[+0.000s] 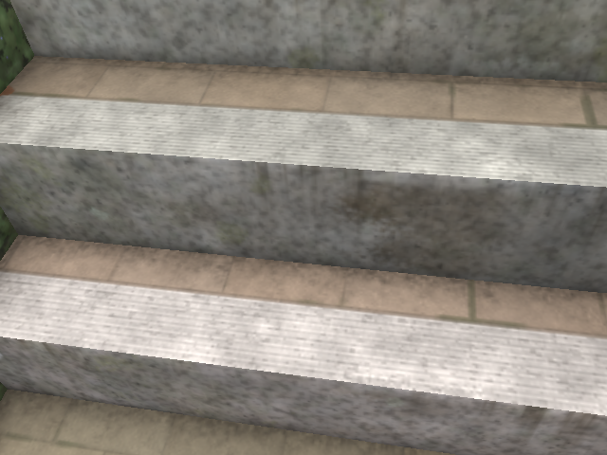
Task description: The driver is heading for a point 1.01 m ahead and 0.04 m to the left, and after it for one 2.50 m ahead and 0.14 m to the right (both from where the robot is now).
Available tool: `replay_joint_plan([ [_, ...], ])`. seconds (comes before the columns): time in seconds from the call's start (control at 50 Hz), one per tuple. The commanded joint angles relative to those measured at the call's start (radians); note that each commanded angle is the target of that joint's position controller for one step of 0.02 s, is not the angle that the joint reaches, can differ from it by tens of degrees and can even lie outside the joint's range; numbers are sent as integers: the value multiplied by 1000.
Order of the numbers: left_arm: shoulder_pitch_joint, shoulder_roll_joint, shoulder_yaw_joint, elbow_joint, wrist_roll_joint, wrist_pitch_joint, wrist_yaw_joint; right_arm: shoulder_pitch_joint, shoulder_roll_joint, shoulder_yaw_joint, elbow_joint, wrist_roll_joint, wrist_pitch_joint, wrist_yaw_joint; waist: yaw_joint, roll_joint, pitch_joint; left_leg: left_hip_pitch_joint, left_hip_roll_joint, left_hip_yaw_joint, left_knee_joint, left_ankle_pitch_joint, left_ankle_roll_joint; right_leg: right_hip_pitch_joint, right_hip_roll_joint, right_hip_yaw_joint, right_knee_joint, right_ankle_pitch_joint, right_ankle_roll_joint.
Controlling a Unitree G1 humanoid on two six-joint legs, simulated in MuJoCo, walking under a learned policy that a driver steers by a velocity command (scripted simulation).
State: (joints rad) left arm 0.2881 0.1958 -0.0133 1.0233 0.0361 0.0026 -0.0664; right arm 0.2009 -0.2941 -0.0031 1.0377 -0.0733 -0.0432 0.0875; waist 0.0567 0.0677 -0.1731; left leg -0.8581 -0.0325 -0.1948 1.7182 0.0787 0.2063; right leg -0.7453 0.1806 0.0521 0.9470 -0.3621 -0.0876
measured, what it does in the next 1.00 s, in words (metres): climbs: left foot 0.22 m higher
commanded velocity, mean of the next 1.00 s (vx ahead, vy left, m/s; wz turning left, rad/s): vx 0.50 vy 0.00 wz -0.22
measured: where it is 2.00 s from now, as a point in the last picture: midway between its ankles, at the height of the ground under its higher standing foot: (355, 109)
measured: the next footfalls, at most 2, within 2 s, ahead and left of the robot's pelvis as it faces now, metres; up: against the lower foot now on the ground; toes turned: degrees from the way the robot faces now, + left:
left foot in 0.40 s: +0.33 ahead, +0.13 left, +0.22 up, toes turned -7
right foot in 1.04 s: +0.55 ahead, -0.13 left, +0.42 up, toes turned -19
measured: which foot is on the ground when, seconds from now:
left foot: up 0.00-0.38, down 0.40-1.00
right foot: down 0.00-0.44, up 0.46-1.00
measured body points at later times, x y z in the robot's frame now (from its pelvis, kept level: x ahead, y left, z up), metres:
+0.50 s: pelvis +0.19 +0.07 +0.15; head +0.17 +0.06 +0.60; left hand +0.21 +0.29 +0.00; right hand +0.38 -0.17 +0.07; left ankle +0.29 +0.14 -0.46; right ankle +0.05 -0.06 -0.49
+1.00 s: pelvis +0.39 +0.03 +0.29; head +0.38 +0.05 +0.74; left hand +0.62 +0.14 +0.18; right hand +0.25 -0.07 +0.14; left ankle +0.30 +0.14 -0.46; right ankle +0.52 -0.12 -0.18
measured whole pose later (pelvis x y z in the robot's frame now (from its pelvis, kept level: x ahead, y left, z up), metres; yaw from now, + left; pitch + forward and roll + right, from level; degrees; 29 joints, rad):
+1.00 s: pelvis +0.39 +0.03 +0.29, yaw -13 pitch +9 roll -3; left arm -0.02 0.08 -0.06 0.88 0.05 0.10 -0.06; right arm 0.54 -0.01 0.06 1.22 -0.05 -0.10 0.11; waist -0.05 0.05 -0.19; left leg -0.12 0.04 0.08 0.25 -0.28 0.07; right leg -1.42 -0.13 -0.13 1.77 -0.18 -0.22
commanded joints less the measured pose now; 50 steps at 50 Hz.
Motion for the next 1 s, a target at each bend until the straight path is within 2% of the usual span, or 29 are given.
replay_joint_plan([
  [0.02, -19, -15, -11, 29, -8, -44, 5, -79, 37, 27, -64, 5, -14, -33, -71, -147, 54, -449, 15, 10, 249, -173, -18, 290, -164, 449, -434, -179, -139],
  [0.06, 54, 40, -1, 49, 25, -57, 0, -131, 48, 43, -99, 6, -1, -35, -70, -73, 37, -471, 35, 89, 179, -85, -53, 260, -178, 488, -474, -167, -137],
  [0.1, 151, 51, 8, 98, 55, -62, -7, -193, 84, 62, -136, 7, 15, -23, -47, -150, 53, -576, 15, 126, 454, -171, -42, 284, -228, 590, -525, -224, -191],
  [0.14, 245, 8, -6, 145, 51, -79, -20, -198, 83, 60, -146, -2, 22, -30, -45, -218, 130, -734, 6, 101, 729, -231, -14, 355, -250, 627, -524, -223, -201],
  [0.18, 262, -24, -20, 161, 54, -89, -14, -216, 83, 64, -172, 4, 3, -33, -50, -141, 181, -836, 26, 85, 767, -252, -1, 421, -250, 600, -498, -203, -181],
  [0.24, 206, 37, -14, 112, 70, -114, -15, -351, 61, 49, -255, 26, 14, -49, -52, -75, 155, -627, 98, 199, 390, -109, -56, 276, -231, 504, -562, -114, -155],
  [0.32, 347, 28, -15, 162, -5, -108, -21, -535, 140, 71, -335, -7, 90, -39, 24, -244, 185, -605, 105, 301, 81, -469, -113, 343, -380, 595, -748, -67, -275],
  [0.34, 172, 42, -5, 109, -11, -109, -47, -597, 110, 64, -375, -7, 96, -17, -46, -264, 197, -183, 87, 398, -181, -498, -66, 97, -357, 422, -863, 322, -244],
  [0.36, 270, 89, 1, 140, 4, -114, -63, -707, 147, 63, -462, 20, 109, 4, -44, -341, 74, 82, 8, 440, -202, -515, -113, 16, -400, 448, -901, 926, -302],
  [0.4, 161, 213, 55, 119, -37, -132, -81, -361, 20, 15, -359, 19, 109, 17, -187, -314, -80, 75, -83, 376, -484, -540, -105, 551, -435, 286, -586, 1856, -245],
  [0.42, 218, 153, 59, 142, 18, -144, -96, -108, -12, -6, -253, 8, 108, 14, -182, -167, -280, 343, -32, 153, -613, -396, -8, 561, -368, 225, -290, 1917, -192],
  [0.44, 294, 54, 37, 152, 68, -130, -121, 69, -19, -8, -185, -10, 117, -1, -200, 23, -357, 614, 92, -274, -933, -701, 115, 251, -243, 250, -93, 1410, -176],
  [0.46, 210, 9, 43, 190, 86, -74, -157, 129, -77, -26, -173, -39, 135, -16, -296, 266, -164, 659, 250, -774, -1332, -1225, 226, -170, -68, 306, 444, 558, -127],
  [0.48, 119, 52, 67, 171, 21, -59, -140, 175, -64, -11, -123, -8, 106, -34, -291, 185, -16, 528, 262, -902, -1391, -1374, 165, -314, -47, 358, 855, 610, -126],
  [0.5, -132, -4, 64, -122, 54, -133, 0, 77, 14, -43, -3, 102, 54, -105, -141, 75, -22, 492, 257, -676, -1231, -1254, 90, -206, -62, 144, 1011, 471, -96],
  [0.52, -212, -81, 27, -175, 50, -148, 31, 84, 91, -22, 70, 101, 19, -132, -92, -106, 73, 374, 237, -491, -1158, -1113, 23, -262, -62, 153, 1086, 463, -98],
  [0.54, -181, -137, 6, -196, 31, -144, 41, 70, 185, -7, 128, 69, -9, -142, -33, -124, 129, 332, 205, -336, -1124, -987, -37, -294, -62, 162, 1121, 450, -106],
  [0.56, -121, -155, -1, -188, 22, -132, 45, 47, 237, 5, 146, 59, -39, -138, 5, -87, 158, 320, 174, -221, -1144, -858, -74, -307, -64, 155, 1184, 419, -113],
  [0.58, -63, 15, 25, -57, -50, -58, -23, -107, 221, 39, 42, 4, -24, -67, -23, -77, 166, 332, 150, -129, -1230, -640, -114, -497, -108, 321, 1034, 533, -208],
  [0.64, -78, 2, 23, -104, -20, -40, -34, 6, 161, 28, 46, -6, -2, -36, -13, -99, 35, 428, 158, -94, -1318, -351, -59, -547, -94, 228, 1075, 512, -211],
  [0.68, -102, 21, 29, -97, -32, -46, -13, -1, 103, 8, 28, -16, -10, -20, 0, -98, 22, 393, 148, 13, -1352, -375, -73, -561, -121, 167, 1050, 544, -176],
  [0.7, -97, 17, 24, -76, -22, -43, -21, 58, 100, 8, 47, -19, -10, -17, -17, -26, 11, 414, 154, 0, -1368, -371, -28, -603, -125, 107, 1234, 509, -163],
  [0.76, -213, -11, 6, -97, 8, -29, -6, 261, 165, 28, 111, -24, -40, -9, -65, -61, 95, 576, 198, -46, -1373, -460, -5, -844, -158, 132, 1313, 489, -200],
  [0.8, -289, -29, -13, -128, 20, -12, 6, 360, 187, 48, 161, -25, -51, -2, -93, 12, 123, 744, 255, -117, -1408, -468, 55, -1039, -178, 137, 1399, 426, -214],
  [0.9, -532, -9, -11, -237, 3, 30, 34, 404, 213, 71, 161, -46, -71, 30, -131, 1, 123, 663, 264, 19, -1527, -320, 57, -929, -320, -61, 1065, 443, -149],
  [0.92, -564, -26, -14, -257, 0, 46, 39, 449, 205, 70, 170, -40, -69, 28, -140, 35, 115, 684, 269, 17, -1543, -272, 63, -924, -334, -100, 1027, 429, -133],
  [0.94, -583, -177, -59, -324, -19, 6, 69, 429, 142, 10, 162, 113, -101, -112, -138, -33, 275, 523, 298, 0, -1753, -425, 6, -678, -289, -258, 1116, 170, -41],
  [0.96, -717, -88, -60, -330, 4, 79, 29, 443, 202, 65, 215, 4, -57, 3, -126, 80, 121, 593, 311, 57, -1653, -153, 62, -708, -345, -138, 797, 136, -147],
  [1.0, -669, -62, -44, -340, 24, 120, -29, 349, 64, 44, 163, 39, -62, 74, -30, 169, 60, 444, 342, 134, -1619, 1000, 186, -276, -209, -302, 652, 43, -134],
])
Velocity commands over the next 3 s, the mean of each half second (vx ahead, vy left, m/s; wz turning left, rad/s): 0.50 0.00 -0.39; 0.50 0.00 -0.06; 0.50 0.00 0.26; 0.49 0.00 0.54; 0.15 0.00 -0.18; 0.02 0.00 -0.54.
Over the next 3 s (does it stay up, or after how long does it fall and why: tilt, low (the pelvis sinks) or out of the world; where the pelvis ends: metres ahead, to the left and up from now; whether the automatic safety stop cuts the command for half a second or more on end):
stays up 0.98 0.09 0.89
